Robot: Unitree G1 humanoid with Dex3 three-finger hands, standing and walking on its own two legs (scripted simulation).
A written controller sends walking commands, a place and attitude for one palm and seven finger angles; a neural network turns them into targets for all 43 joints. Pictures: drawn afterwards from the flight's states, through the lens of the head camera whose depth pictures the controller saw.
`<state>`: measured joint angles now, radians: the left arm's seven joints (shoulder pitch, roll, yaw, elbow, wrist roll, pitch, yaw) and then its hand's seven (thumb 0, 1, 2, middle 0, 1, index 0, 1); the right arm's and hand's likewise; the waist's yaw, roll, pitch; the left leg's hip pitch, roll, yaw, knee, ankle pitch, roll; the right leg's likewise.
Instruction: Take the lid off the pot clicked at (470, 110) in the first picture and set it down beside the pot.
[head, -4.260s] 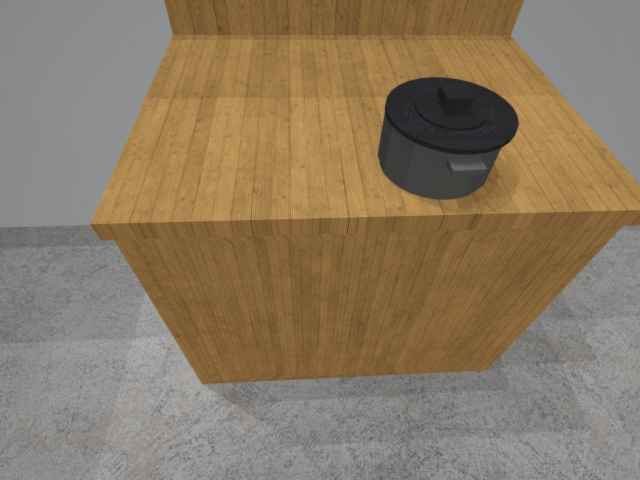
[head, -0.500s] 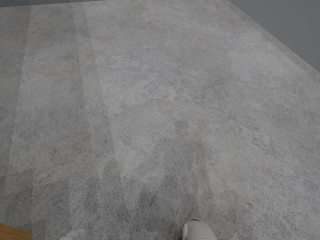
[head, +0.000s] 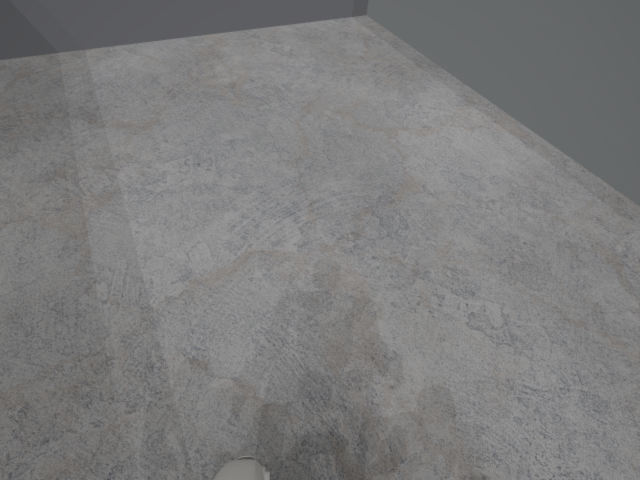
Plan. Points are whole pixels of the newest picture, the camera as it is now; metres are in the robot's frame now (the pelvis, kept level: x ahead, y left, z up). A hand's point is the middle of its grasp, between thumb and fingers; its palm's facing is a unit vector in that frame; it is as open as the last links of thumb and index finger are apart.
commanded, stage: turn to face it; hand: left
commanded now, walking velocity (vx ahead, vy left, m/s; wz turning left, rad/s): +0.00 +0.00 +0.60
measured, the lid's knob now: out of the picture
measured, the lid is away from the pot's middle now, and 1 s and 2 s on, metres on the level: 0.00 0.00 0.00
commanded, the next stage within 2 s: none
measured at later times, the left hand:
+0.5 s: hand (194, 444) +0.19 +0.19 -0.16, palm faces +0.21 -0.95 -0.22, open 7.4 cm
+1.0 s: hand out of the picture +0.02 +0.18 -0.19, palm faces +0.55 -0.80 -0.24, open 7.4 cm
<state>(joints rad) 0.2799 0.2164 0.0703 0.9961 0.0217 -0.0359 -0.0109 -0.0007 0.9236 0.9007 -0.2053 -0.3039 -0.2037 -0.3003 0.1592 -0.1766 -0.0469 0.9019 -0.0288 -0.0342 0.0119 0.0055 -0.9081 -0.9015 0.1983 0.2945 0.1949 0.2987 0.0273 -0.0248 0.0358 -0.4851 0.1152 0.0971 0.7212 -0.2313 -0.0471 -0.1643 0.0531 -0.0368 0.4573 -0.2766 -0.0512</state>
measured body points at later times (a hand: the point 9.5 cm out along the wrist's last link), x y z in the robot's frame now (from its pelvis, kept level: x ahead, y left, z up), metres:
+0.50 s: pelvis +0.11 -0.01 -0.01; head +0.14 -0.01 +0.44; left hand +0.18 +0.24 -0.14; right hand +0.15 -0.25 -0.16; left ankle +0.12 +0.12 -0.74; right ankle +0.14 -0.13 -0.74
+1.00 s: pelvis +0.11 -0.01 -0.02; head +0.15 +0.04 +0.43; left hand -0.01 +0.23 -0.17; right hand +0.39 -0.15 -0.12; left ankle +0.08 +0.08 -0.74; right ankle +0.14 -0.13 -0.72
